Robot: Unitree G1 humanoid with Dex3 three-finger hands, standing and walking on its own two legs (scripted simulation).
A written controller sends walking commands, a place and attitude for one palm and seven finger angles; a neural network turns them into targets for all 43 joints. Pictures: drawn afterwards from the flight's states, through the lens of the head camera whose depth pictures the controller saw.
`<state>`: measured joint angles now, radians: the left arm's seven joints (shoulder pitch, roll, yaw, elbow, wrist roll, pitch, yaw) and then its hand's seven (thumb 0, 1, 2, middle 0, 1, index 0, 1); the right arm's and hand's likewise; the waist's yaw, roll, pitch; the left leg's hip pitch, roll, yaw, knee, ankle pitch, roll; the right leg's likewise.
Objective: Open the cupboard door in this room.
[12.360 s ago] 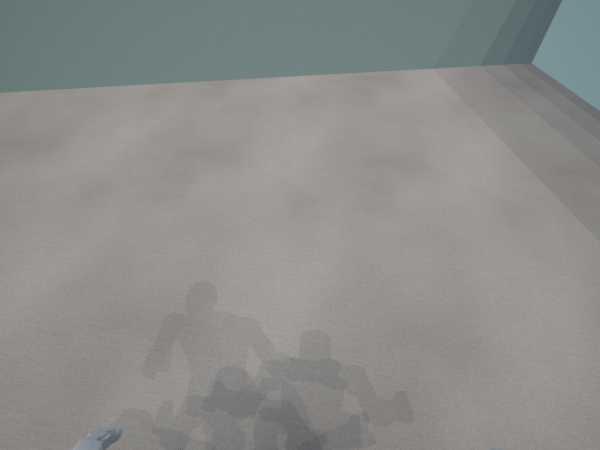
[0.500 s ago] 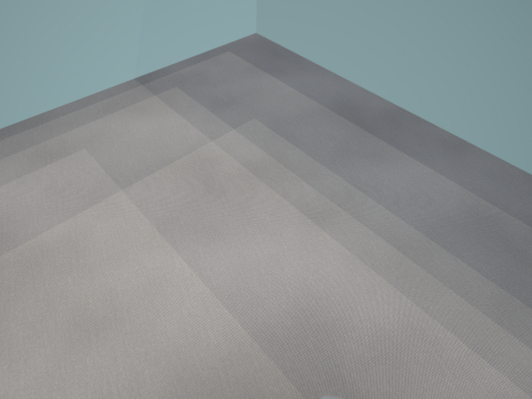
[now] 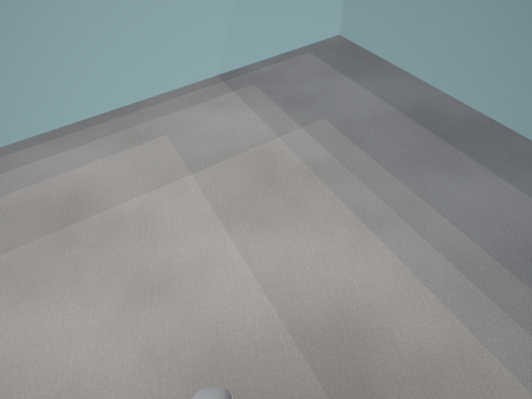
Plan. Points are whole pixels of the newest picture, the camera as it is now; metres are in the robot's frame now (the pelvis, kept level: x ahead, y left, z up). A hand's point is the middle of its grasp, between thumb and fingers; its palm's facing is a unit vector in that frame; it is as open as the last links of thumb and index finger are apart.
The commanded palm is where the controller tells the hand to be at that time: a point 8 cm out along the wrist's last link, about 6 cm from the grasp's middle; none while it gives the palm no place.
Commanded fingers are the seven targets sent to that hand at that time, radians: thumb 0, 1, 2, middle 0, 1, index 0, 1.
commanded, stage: turn or walk to find it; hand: left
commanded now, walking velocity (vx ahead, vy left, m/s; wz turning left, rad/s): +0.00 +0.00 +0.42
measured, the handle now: out of the picture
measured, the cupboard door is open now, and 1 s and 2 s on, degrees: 0 0 0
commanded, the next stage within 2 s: none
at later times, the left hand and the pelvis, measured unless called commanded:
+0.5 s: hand out of the picture -0.01 +0.27 -0.17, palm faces +0.24 -0.94 -0.26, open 7.4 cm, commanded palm none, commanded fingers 0.00 0.90 0.90 -0.20 -0.30 -0.20 -0.30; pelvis -0.03 +0.04 +0.00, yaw +11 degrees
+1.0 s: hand out of the picture -0.07 +0.18 -0.15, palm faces +0.44 -0.85 -0.27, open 7.3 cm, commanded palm none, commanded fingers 0.00 0.90 0.90 -0.20 -0.30 -0.20 -0.30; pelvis -0.05 -0.02 +0.00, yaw +25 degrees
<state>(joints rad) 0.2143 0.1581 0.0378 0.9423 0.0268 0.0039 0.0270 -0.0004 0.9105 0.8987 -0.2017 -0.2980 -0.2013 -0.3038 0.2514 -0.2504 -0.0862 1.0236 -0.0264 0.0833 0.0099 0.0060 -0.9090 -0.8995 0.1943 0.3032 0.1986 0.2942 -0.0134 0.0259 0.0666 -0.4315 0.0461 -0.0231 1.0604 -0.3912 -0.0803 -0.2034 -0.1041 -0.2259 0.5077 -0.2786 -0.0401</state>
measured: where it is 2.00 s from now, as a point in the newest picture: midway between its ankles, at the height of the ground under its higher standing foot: outside the picture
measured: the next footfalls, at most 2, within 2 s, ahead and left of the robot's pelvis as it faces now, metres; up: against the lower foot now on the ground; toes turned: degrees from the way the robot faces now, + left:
left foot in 0.18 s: +0.00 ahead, +0.15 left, +0.00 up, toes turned +10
right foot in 0.66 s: +0.02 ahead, -0.09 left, +0.00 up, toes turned +11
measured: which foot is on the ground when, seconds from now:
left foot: up 0.00-0.16, down 0.18-0.66, up 0.68-1.00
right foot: down 0.00-0.18, up 0.20-0.64, down 0.66-1.00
